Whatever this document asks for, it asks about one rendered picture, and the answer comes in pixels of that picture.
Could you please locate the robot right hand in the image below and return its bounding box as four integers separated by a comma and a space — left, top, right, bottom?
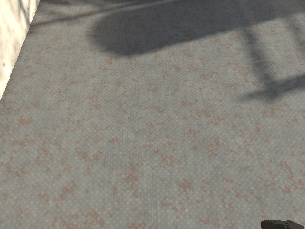
260, 219, 304, 229

